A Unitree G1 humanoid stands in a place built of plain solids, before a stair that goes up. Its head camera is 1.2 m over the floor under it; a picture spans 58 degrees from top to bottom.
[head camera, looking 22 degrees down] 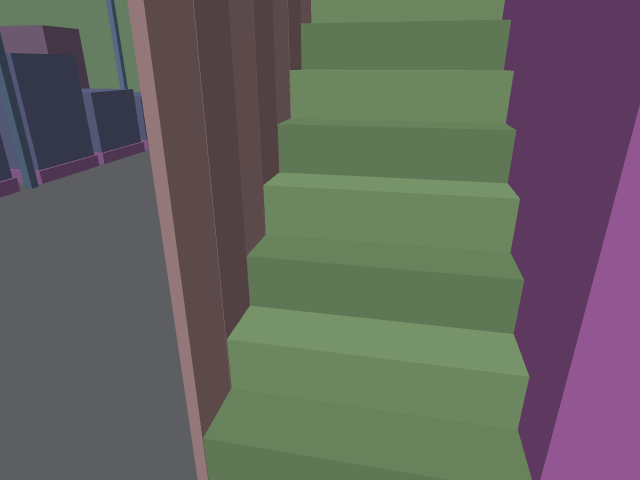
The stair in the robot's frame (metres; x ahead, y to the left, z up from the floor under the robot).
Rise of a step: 0.20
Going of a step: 0.21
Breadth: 0.90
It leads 11 degrees to the right of straight ahead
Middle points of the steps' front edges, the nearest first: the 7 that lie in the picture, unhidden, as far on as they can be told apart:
0.86 -0.10 0.20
1.07 -0.14 0.39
1.27 -0.19 0.59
1.48 -0.23 0.79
1.69 -0.27 0.98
1.90 -0.31 1.18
2.11 -0.35 1.38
